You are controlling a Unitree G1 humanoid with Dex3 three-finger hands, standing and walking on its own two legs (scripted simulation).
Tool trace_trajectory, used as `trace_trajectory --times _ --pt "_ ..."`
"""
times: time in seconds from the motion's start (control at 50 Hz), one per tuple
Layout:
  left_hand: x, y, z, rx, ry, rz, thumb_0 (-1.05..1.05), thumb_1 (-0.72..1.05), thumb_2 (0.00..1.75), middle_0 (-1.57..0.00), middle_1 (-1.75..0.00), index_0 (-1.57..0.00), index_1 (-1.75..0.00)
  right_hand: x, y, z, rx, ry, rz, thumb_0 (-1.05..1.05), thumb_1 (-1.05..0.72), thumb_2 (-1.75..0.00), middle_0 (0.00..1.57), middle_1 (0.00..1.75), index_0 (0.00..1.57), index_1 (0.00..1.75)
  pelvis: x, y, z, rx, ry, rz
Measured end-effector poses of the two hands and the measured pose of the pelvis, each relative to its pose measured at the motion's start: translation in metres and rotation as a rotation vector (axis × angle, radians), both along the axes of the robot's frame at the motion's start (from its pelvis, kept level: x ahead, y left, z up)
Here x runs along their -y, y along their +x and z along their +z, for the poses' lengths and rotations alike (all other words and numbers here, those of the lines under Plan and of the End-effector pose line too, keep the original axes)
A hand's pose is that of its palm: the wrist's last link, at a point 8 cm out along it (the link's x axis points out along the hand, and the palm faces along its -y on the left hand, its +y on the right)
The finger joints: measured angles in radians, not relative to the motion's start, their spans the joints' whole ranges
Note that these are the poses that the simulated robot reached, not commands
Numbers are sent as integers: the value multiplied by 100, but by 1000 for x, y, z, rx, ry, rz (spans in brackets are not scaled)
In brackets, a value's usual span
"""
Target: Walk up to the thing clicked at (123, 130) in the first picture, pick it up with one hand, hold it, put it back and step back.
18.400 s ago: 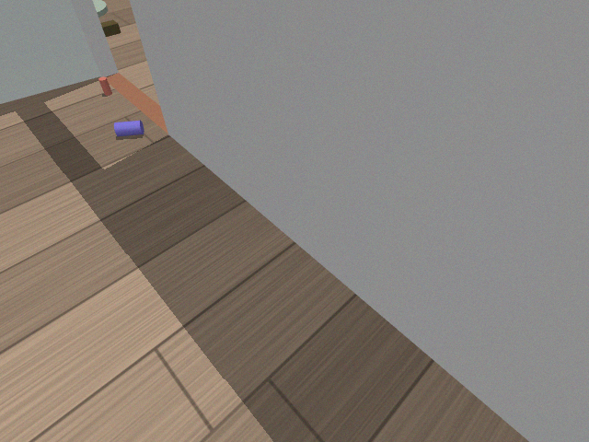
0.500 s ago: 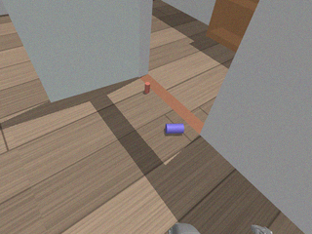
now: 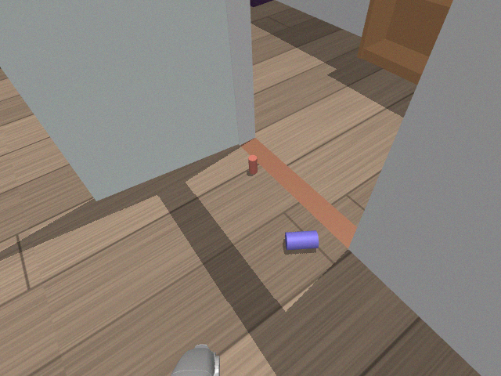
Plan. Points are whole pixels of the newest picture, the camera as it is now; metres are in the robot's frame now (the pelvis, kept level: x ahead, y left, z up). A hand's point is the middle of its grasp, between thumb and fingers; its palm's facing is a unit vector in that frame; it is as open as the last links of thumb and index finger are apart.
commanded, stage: walk up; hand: right
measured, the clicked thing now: (301, 240) +0.75 -0.20 -0.74
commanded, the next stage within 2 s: none
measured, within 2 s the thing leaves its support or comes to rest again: neither
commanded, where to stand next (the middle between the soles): +0.38 +0.05 m, yaw -1 degrees
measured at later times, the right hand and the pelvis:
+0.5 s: hand (381, 314) +0.25 -0.24 -0.14, palm faces -0.02 +0.93 -0.36, open 7.4 cm; pelvis +0.18 +0.03 -0.01, yaw -1 degrees
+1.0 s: hand (350, 252) +0.39 -0.22 -0.17, palm faces -0.03 +0.92 -0.39, open 7.4 cm; pelvis +0.31 +0.06 -0.03, yaw +0 degrees
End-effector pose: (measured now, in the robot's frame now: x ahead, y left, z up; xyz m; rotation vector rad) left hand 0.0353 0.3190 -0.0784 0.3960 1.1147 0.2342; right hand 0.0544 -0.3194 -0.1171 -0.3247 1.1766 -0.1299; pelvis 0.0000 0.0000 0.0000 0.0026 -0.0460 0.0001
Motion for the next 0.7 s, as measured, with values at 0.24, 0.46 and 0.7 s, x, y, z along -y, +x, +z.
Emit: trace_trajectory --times 0.24,0.46,0.7 --pt "-40 67 -54 -98 -55 50 1 90 90 -20 -30 -21 -30 -46 156 13 161 -59 59 0 -91 -90 20 30 20 30 -38 99 -24 4 -8 3" --pt "-34 182 -36 -48 -74 -51 1 91 90 -20 -30 -21 -30 -47 181 21 118 -46 -5 0 -90 -90 21 30 21 30 -38 166 -8 -4 9 -14" --pt "-22 257 -12 32 29 -19 0 90 90 -20 -30 -21 -30 -15 229 -17 -31 -18 -28 1 -91 -90 20 30 20 30 -16 248 -16 4 -11 -2"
